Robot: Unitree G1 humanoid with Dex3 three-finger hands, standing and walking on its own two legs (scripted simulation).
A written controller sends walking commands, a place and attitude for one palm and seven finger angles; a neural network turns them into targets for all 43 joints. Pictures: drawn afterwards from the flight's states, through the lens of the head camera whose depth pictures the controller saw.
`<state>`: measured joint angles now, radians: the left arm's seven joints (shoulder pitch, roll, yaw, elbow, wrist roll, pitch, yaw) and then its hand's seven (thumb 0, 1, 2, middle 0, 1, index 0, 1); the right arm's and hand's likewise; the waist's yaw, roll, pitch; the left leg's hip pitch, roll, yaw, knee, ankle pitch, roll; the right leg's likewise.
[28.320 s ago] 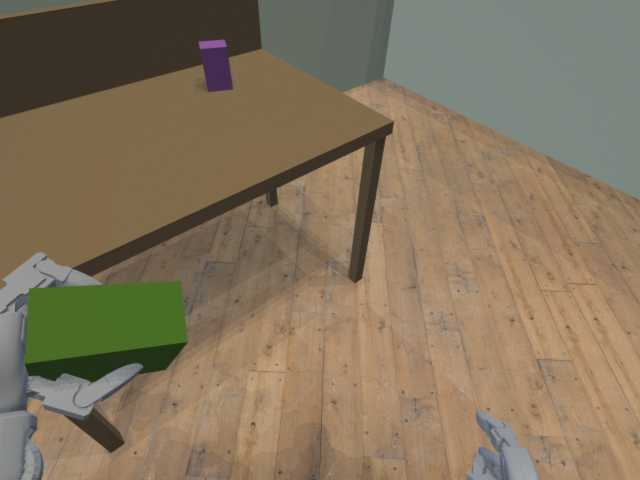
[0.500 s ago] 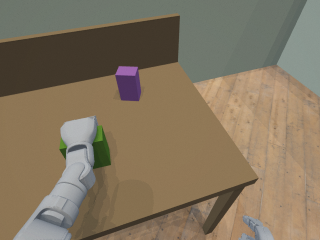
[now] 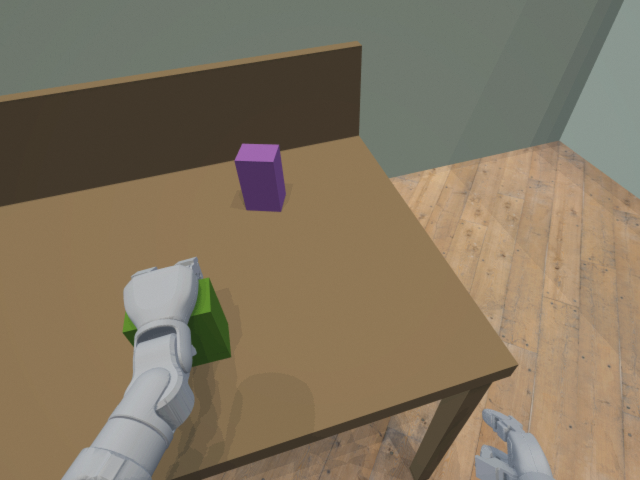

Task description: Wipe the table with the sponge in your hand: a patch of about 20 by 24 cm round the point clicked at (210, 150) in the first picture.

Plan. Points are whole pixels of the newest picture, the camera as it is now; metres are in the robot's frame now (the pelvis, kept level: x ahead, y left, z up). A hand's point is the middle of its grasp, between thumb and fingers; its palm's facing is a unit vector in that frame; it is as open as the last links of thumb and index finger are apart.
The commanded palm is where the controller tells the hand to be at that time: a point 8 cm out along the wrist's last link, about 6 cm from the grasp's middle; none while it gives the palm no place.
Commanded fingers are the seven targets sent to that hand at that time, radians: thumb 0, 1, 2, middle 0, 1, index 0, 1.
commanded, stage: wipe back along the middle lane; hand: left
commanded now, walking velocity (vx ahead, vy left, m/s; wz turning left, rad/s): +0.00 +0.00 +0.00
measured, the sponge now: (186, 335) +0.31 +0.24 -0.02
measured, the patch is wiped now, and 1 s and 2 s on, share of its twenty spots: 0.60 0.70 0.70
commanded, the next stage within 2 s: slide across to the third lane in 0.42 s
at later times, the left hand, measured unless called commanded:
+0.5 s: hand (178, 350) +0.26 +0.22 +0.03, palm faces +0.01 -0.07 -1.00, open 10.2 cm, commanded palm +0.22 +0.20 +0.06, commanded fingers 0.00 0.10 1.30 -1.20 -1.60 -1.20 -1.60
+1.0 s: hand (201, 346) +0.27 +0.19 +0.03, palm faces -0.02 -0.07 -1.00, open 10.2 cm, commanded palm +0.24 +0.15 +0.08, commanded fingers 0.00 0.10 1.30 -1.20 -1.60 -1.20 -1.60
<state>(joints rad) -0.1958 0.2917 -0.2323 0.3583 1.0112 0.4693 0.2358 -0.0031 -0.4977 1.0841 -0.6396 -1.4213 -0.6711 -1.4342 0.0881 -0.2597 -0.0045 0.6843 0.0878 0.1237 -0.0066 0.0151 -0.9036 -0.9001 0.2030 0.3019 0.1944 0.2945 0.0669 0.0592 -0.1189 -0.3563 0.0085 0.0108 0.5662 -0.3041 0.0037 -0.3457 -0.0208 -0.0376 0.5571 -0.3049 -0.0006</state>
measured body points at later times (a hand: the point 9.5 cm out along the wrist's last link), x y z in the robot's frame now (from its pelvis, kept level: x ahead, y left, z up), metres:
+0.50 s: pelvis -0.01 +0.00 +0.00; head -0.03 -0.04 +0.45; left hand +0.26 +0.22 +0.08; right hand +0.21 -0.22 -0.09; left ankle -0.01 +0.12 -0.73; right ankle -0.02 -0.12 -0.73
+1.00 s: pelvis -0.02 -0.01 +0.00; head -0.04 -0.05 +0.45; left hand +0.26 +0.19 +0.09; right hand +0.21 -0.22 -0.09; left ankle -0.01 +0.12 -0.73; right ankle -0.02 -0.12 -0.73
